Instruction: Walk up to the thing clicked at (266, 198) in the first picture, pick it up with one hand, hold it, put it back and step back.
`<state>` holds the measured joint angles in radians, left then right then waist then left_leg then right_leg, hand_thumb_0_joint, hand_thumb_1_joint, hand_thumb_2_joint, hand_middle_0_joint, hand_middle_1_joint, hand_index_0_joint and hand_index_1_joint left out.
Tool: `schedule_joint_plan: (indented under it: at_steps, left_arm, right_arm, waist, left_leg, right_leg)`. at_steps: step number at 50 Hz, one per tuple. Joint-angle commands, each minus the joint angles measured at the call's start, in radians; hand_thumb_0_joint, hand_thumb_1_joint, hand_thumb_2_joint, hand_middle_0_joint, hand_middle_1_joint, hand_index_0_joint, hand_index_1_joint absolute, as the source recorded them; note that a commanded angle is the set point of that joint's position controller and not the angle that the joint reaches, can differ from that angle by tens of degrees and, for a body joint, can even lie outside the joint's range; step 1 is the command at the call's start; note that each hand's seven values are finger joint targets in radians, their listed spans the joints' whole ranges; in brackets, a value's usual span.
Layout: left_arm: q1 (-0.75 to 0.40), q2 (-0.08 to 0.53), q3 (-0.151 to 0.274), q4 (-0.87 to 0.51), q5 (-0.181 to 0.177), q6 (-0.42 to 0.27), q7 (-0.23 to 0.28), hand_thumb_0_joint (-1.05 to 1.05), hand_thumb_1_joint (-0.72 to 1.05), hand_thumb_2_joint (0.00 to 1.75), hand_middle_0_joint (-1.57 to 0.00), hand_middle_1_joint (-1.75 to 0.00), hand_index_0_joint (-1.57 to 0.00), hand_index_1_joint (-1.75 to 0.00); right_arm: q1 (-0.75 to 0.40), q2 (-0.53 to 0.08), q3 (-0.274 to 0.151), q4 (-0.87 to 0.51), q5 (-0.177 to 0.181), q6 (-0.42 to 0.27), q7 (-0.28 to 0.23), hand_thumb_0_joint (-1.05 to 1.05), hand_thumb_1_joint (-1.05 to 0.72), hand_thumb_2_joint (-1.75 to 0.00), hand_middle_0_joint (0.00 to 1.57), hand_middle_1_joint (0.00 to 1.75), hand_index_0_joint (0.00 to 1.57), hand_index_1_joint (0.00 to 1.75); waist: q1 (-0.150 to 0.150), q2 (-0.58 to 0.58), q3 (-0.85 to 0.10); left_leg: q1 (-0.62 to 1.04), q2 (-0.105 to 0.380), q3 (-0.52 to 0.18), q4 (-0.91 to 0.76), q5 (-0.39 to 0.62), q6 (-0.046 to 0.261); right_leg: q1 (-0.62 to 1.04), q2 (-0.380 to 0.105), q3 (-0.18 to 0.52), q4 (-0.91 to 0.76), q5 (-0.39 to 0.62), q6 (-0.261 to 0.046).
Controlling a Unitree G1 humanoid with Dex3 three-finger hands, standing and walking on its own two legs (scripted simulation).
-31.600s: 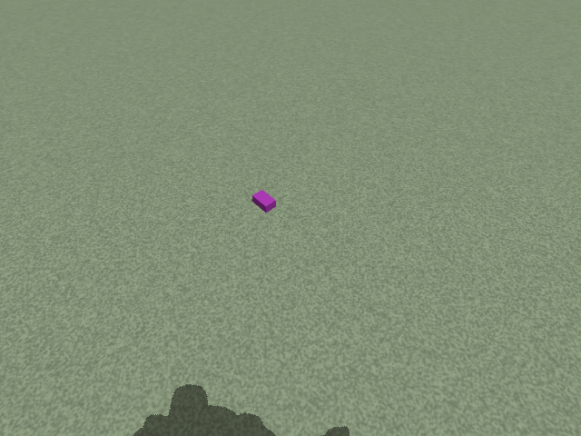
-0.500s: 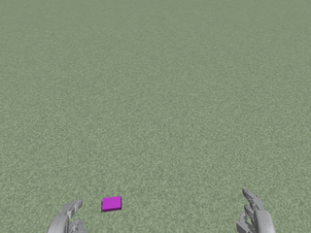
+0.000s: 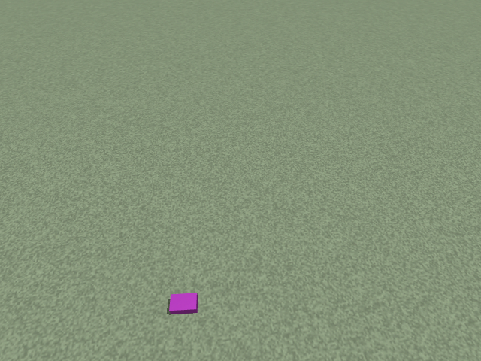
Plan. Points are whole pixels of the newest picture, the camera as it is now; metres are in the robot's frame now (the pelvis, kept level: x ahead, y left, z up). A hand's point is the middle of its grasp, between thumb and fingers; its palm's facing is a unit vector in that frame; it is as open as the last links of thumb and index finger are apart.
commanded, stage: stand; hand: left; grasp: from above
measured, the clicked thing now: (184, 303) +0.46 +0.25 -0.73
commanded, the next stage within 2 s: none
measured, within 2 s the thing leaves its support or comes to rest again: neither
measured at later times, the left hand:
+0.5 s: hand out of the picture +0.04 +0.24 -0.13, palm faces +0.05 -0.94 -0.35, open 7.3 cm
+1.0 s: hand out of the picture +0.06 +0.23 -0.13, palm faces +0.03 -0.94 -0.34, open 7.3 cm
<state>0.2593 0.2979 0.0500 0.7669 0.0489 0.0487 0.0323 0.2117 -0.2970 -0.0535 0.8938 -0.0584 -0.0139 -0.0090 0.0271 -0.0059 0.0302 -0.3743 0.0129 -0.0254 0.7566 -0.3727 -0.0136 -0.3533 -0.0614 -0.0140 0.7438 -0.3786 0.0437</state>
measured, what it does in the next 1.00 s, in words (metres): stands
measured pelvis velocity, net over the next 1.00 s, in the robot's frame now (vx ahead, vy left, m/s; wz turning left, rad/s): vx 0.01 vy -0.02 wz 0.01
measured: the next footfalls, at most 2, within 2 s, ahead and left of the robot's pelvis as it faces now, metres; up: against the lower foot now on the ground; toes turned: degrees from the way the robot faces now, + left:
none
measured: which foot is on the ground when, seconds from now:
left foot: down 0.00-1.00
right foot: down 0.00-1.00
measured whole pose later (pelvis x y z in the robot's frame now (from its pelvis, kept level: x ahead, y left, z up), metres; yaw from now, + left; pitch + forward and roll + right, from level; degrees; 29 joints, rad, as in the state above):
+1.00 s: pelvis +0.01 -0.02 +0.03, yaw +0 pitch -4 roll +0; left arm 0.13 0.30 0.04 1.16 0.02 0.00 0.02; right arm 0.14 -0.32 -0.02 1.13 -0.02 0.01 -0.02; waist 0.01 0.02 0.07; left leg -0.12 0.04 -0.04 0.36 -0.19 -0.04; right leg -0.10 -0.04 -0.04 0.36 -0.20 0.02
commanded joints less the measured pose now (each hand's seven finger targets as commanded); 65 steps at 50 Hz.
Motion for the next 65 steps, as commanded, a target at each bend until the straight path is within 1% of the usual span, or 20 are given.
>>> schedule_joint_plan:
  at_steps: [1,3,4,9,11,12,15,17,21,23,27,30,36,39,45,50,57,62,64,65]
  left_arm:
    - [-0.062,0.153,0.045,-0.010,-0.006,-0.062,0.008,0.00,0.90,0.90,-0.20,-0.30,-0.20,-0.30]
    - [-0.049,0.157,0.042,0.039,-0.009,-0.064,0.011,0.00,0.90,0.90,-0.20,-0.30,-0.20,-0.30]
    - [-0.046,0.157,0.039,0.063,-0.013,-0.062,0.011,0.00,0.90,0.90,-0.20,-0.30,-0.20,-0.30]
    - [-0.044,0.164,0.032,0.154,-0.019,-0.061,0.015,0.00,0.90,0.90,-0.20,-0.30,-0.20,-0.30]
    - [-0.059,0.173,0.029,0.180,-0.019,-0.060,0.015,0.00,0.90,0.90,-0.20,-0.30,-0.20,-0.30]
    - [-0.063,0.174,0.027,0.194,-0.017,-0.058,0.014,0.00,0.90,0.90,-0.20,-0.30,-0.20,-0.30]
    - [-0.069,0.174,0.024,0.228,-0.016,-0.054,0.012,0.00,0.90,0.90,-0.20,-0.30,-0.20,-0.30]
    - [-0.064,0.174,0.021,0.253,-0.016,-0.054,0.011,0.00,0.90,0.90,-0.20,-0.30,-0.20,-0.30]
    - [-0.082,0.183,0.018,0.280,-0.017,-0.063,0.007,0.00,0.90,0.90,-0.20,-0.30,-0.20,-0.30]
    - [-0.103,0.188,0.020,0.286,-0.018,-0.065,0.007,0.00,0.90,0.90,-0.20,-0.30,-0.20,-0.30]
    - [-0.104,0.196,0.018,0.308,-0.020,-0.066,0.006,0.00,0.90,0.90,-0.20,-0.30,-0.20,-0.30]
    - [-0.120,0.195,0.017,0.314,-0.023,-0.068,0.006,0.00,0.90,0.90,-0.20,-0.30,-0.20,-0.30]
    - [-0.138,0.212,0.021,0.328,-0.023,-0.065,0.002,0.00,0.90,0.90,-0.20,-0.30,-0.20,-0.30]
    - [-0.140,0.214,0.021,0.334,-0.024,-0.065,0.000,0.00,0.90,0.90,-0.20,-0.30,-0.20,-0.30]
    - [-0.158,0.219,0.022,0.333,-0.026,-0.067,-0.004,0.00,0.90,0.90,-0.20,-0.30,-0.20,-0.30]
    - [-0.161,0.218,0.021,0.339,-0.028,-0.065,-0.007,0.00,0.90,0.90,-0.20,-0.30,-0.20,-0.30]
    - [-0.169,0.218,0.019,0.336,-0.032,-0.070,-0.007,0.00,0.90,0.90,-0.20,-0.30,-0.20,-0.30]
    - [-0.175,0.218,0.018,0.334,-0.033,-0.069,-0.007,0.00,0.90,0.90,-0.20,-0.30,-0.20,-0.30]
    - [-0.185,0.222,0.019,0.330,-0.033,-0.069,-0.007,0.00,0.90,0.90,-0.20,-0.30,-0.20,-0.30]
    - [-0.183,0.219,0.016,0.332,-0.034,-0.069,-0.008,0.00,0.90,0.90,-0.20,-0.30,-0.20,-0.30]
  right_arm:
    - [-0.055,-0.165,-0.036,-0.050,0.012,-0.030,-0.014,0.00,-0.90,-0.90,0.20,0.30,0.20,0.30]
    - [-0.059,-0.169,-0.037,-0.026,0.016,-0.024,-0.018,0.00,-0.90,-0.90,0.20,0.30,0.20,0.30]
    - [-0.056,-0.171,-0.035,-0.012,0.017,-0.022,-0.021,0.00,-0.90,-0.90,0.20,0.30,0.20,0.30]
    - [-0.054,-0.174,-0.025,0.045,0.026,-0.016,-0.026,0.00,-0.90,-0.90,0.20,0.30,0.20,0.30]
    - [-0.058,-0.177,-0.022,0.063,0.029,-0.012,-0.028,0.00,-0.90,-0.90,0.20,0.30,0.20,0.30]
    - [-0.062,-0.178,-0.021,0.073,0.030,-0.011,-0.028,0.00,-0.90,-0.90,0.20,0.30,0.20,0.30]
    - [-0.074,-0.188,-0.019,0.094,0.030,-0.006,-0.026,0.00,-0.90,-0.90,0.20,0.30,0.20,0.30]
    - [-0.086,-0.186,-0.017,0.104,0.031,-0.004,-0.025,0.00,-0.90,-0.90,0.20,0.30,0.20,0.30]
    - [-0.088,-0.183,-0.015,0.124,0.035,-0.005,-0.020,0.00,-0.90,-0.90,0.20,0.30,0.20,0.30]
    - [-0.088,-0.185,-0.014,0.130,0.034,-0.007,-0.020,0.00,-0.90,-0.90,0.20,0.30,0.20,0.30]
    - [-0.099,-0.186,-0.009,0.145,0.036,-0.006,-0.018,0.00,-0.90,-0.90,0.20,0.30,0.20,0.30]
    - [-0.105,-0.191,-0.008,0.152,0.036,-0.006,-0.019,0.00,-0.90,-0.90,0.20,0.30,0.20,0.30]
    - [-0.106,-0.197,-0.003,0.169,0.036,0.000,-0.017,0.00,-0.90,-0.90,0.20,0.30,0.20,0.30]
    - [-0.111,-0.200,-0.002,0.170,0.036,0.001,-0.015,0.00,-0.90,-0.90,0.20,0.30,0.20,0.30]
    - [-0.111,-0.206,0.004,0.178,0.037,-0.006,-0.016,0.00,-0.90,-0.90,0.20,0.30,0.20,0.30]
    - [-0.109,-0.211,0.006,0.186,0.040,-0.005,-0.016,0.00,-0.90,-0.90,0.20,0.30,0.20,0.30]
    - [-0.115,-0.220,0.008,0.187,0.041,-0.010,-0.016,0.00,-0.90,-0.90,0.20,0.30,0.20,0.30]
    - [-0.118,-0.225,0.009,0.191,0.039,-0.008,-0.017,0.00,-0.90,-0.90,0.20,0.30,0.20,0.30]
    - [-0.118,-0.226,0.008,0.191,0.039,-0.008,-0.017,0.00,-0.90,-0.90,0.20,0.30,0.20,0.30]
    - [-0.123,-0.224,0.010,0.192,0.040,-0.007,-0.016,0.00,-0.90,-0.90,0.20,0.30,0.20,0.30]
  waist:
    - [-0.004,0.026,-0.066]
    - [-0.003,0.027,-0.060]
    - [-0.006,0.024,-0.044]
    - [-0.007,0.036,-0.044]
    - [-0.011,0.022,-0.018]
    - [-0.012,0.034,-0.003]
    - [-0.011,0.051,0.023]
    - [-0.005,0.046,0.033]
    - [-0.011,0.019,0.027]
    - [-0.016,0.014,0.009]
    - [-0.010,0.004,0.008]
    - [-0.011,-0.001,-0.009]
    - [-0.015,0.014,0.024]
    - [-0.014,0.012,0.026]
    - [-0.013,0.019,0.008]
    - [-0.014,0.020,0.006]
    - [-0.016,0.008,-0.045]
    - [-0.017,0.013,-0.048]
    - [-0.021,0.004,-0.039]
    - [-0.018,0.004,-0.024]
  left_leg:
    - [0.066,0.054,-0.092,-0.212,0.191,0.069]
    - [0.090,0.056,-0.090,-0.226,0.218,0.068]
    - [0.097,0.056,-0.087,-0.247,0.201,0.064]
    - [0.153,0.074,-0.094,-0.301,0.294,0.056]
    - [0.160,0.073,-0.089,-0.332,0.271,0.049]
    - [0.164,0.075,-0.094,-0.350,0.237,0.045]
    - [0.142,0.083,-0.108,-0.410,0.136,0.044]
    - [0.142,0.083,-0.110,-0.431,0.099,0.043]
    - [0.182,0.077,-0.094,-0.428,0.157,0.036]
    - [0.191,0.080,-0.087,-0.425,0.202,0.035]
    - [0.220,0.082,-0.084,-0.432,0.231,0.032]
    - [0.241,0.088,-0.078,-0.423,0.294,0.032]
    - [0.211,0.085,-0.074,-0.450,0.203,0.026]
    - [0.207,0.086,-0.073,-0.454,0.190,0.027]
    - [0.224,0.094,-0.072,-0.460,0.257,0.022]
    - [0.219,0.096,-0.074,-0.467,0.240,0.022]
    - [0.270,0.109,-0.065,-0.442,0.368,0.027]
    - [0.273,0.111,-0.059,-0.444,0.397,0.025]
    - [0.267,0.108,-0.054,-0.446,0.388,0.023]
    - [0.261,0.107,-0.056,-0.451,0.366,0.020]
  right_leg:
    - [0.085,-0.031,0.042,-0.185,0.168,-0.067]
    - [0.106,-0.036,0.041,-0.219,0.201,-0.067]
    - [0.105,-0.035,0.044,-0.236,0.189,-0.066]
    - [0.178,-0.044,0.037,-0.286,0.264,-0.056]
    - [0.176,-0.044,0.038,-0.317,0.242,-0.055]
    - [0.173,-0.042,0.036,-0.335,0.208,-0.053]
    - [0.199,-0.039,0.026,-0.354,0.181,-0.046]
    - [0.203,-0.040,0.028,-0.369,0.170,-0.045]
    - [0.209,-0.051,0.038,-0.410,0.179,-0.044]
    - [0.228,-0.061,0.044,-0.416,0.214,-0.046]
    - [0.230,-0.061,0.040,-0.433,0.223,-0.042]
    - [0.242,-0.065,0.041,-0.442,0.259,-0.042]
    - [0.239,-0.062,0.048,-0.463,0.195,-0.043]
    - [0.234,-0.061,0.048,-0.469,0.182,-0.044]
    - [0.249,-0.063,0.050,-0.460,0.239,-0.048]
    - [0.256,-0.062,0.051,-0.461,0.228,-0.049]
    - [0.277,-0.070,0.048,-0.449,0.340,-0.047]
    - [0.283,-0.070,0.043,-0.443,0.376,-0.047]
    - [0.277,-0.068,0.046,-0.448,0.371,-0.046]
    - [0.269,-0.064,0.040,-0.453,0.337,-0.044]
